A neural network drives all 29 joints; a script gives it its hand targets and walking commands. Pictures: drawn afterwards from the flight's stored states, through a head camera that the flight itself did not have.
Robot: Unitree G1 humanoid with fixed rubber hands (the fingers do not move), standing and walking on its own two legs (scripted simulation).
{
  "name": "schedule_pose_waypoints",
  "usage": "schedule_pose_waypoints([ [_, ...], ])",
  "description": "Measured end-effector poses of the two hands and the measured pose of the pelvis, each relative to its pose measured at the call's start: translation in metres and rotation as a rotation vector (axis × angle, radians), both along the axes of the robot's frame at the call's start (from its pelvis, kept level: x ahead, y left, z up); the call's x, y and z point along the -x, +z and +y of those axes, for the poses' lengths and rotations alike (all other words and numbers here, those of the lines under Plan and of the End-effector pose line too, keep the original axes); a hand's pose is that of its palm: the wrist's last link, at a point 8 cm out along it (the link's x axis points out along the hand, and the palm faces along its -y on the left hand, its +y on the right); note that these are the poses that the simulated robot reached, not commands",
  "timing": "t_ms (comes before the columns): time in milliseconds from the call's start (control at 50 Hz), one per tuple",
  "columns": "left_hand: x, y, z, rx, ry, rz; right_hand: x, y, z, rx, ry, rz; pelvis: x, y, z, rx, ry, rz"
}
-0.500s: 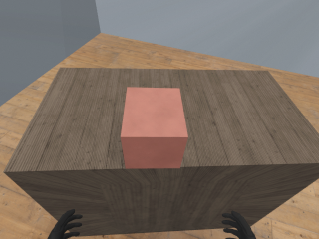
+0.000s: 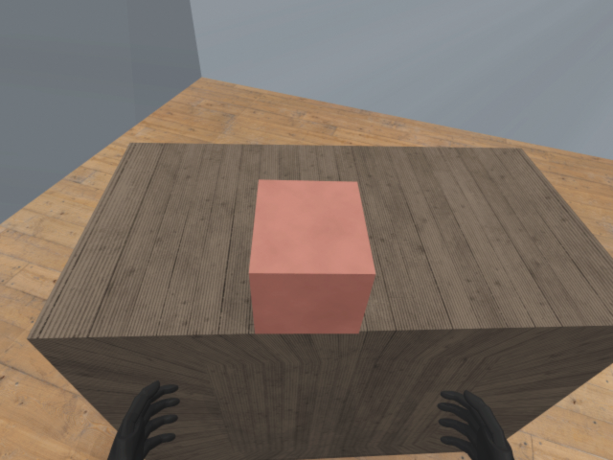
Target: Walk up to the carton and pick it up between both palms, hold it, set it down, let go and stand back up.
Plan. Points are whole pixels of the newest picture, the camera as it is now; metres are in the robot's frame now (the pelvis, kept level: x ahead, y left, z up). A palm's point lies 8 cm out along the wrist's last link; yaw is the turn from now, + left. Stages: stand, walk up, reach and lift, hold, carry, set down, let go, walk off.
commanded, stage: reach and lift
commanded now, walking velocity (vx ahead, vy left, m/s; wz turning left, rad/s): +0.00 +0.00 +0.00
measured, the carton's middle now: (307, 255) +0.43 +0.01 +0.03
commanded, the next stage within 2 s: none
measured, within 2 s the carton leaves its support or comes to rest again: neither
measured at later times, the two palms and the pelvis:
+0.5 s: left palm (143, 387) +0.21 +0.19 +0.04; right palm (485, 382) +0.23 -0.20 +0.05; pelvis +0.00 -0.01 +0.00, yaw +0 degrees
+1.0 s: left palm (156, 308) +0.29 +0.19 +0.09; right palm (466, 307) +0.30 -0.19 +0.09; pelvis +0.00 -0.01 +0.00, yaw +0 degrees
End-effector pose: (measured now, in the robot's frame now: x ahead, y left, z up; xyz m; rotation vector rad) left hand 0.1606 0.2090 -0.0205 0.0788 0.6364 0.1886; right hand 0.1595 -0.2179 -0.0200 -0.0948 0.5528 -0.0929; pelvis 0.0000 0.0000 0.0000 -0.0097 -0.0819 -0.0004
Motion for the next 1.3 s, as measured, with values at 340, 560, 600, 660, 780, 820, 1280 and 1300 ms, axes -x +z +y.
schedule_pose_waypoints([
  [340, -0.033, 0.039, -0.014, 0.046, -0.003, -0.191, -0.044, 0.049, 0.008, -0.048, -0.008, -0.206, 0.006, 0.0, -0.011, -0.008, 0.003, 0.029],
  [560, -0.06, 0.071, -0.015, 0.048, -0.011, -0.317, -0.075, 0.078, 0.02, -0.094, -0.009, -0.334, 0.0, 0.0, -0.015, -0.006, 0.011, 0.02],
  [600, -0.064, 0.075, -0.015, 0.049, -0.014, -0.333, -0.08, 0.082, 0.022, -0.1, -0.01, -0.353, -0.001, 0.0, -0.015, -0.006, 0.013, 0.016],
  [660, -0.071, 0.079, -0.015, 0.054, -0.018, -0.34, -0.087, 0.086, 0.025, -0.105, -0.01, -0.364, -0.002, -0.001, -0.014, -0.005, 0.014, 0.012],
  [780, -0.09, 0.083, -0.018, 0.072, -0.027, -0.324, -0.104, 0.091, 0.028, -0.109, -0.01, -0.359, -0.002, -0.001, -0.012, -0.006, 0.009, 0.017],
  [820, -0.097, 0.087, -0.019, 0.076, -0.032, -0.326, -0.111, 0.096, 0.029, -0.109, -0.007, -0.366, -0.002, -0.001, -0.012, -0.006, 0.006, 0.023],
  [1280, -0.169, 0.128, -0.021, 0.072, -0.044, -0.314, -0.185, 0.134, 0.031, -0.106, 0.017, -0.386, 0.005, -0.001, -0.012, -0.006, -0.002, 0.065],
  [1300, -0.173, 0.129, -0.021, 0.073, -0.044, -0.313, -0.188, 0.136, 0.031, -0.105, 0.018, -0.383, 0.005, -0.001, -0.013, -0.007, -0.002, 0.069],
])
